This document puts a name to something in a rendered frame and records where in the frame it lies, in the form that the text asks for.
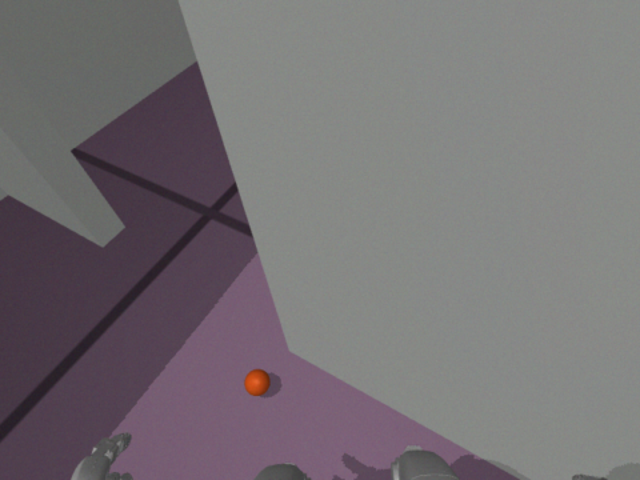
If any left robot hand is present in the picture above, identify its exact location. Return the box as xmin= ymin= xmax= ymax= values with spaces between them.
xmin=71 ymin=433 xmax=133 ymax=480

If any ball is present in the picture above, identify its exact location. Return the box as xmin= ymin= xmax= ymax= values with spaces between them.
xmin=244 ymin=369 xmax=270 ymax=396

